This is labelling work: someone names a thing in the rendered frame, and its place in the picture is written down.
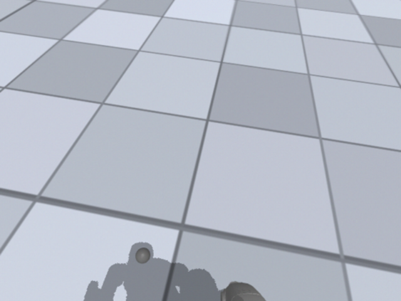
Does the ball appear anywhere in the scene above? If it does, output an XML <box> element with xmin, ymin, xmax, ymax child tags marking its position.
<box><xmin>135</xmin><ymin>248</ymin><xmax>150</xmax><ymax>263</ymax></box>

